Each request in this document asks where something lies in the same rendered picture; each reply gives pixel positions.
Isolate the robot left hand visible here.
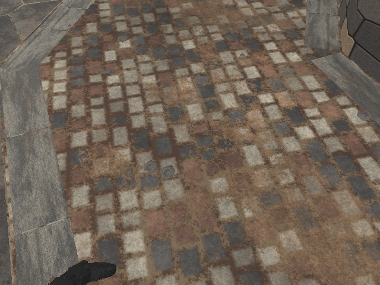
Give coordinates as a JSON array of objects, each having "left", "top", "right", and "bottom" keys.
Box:
[{"left": 48, "top": 260, "right": 116, "bottom": 285}]

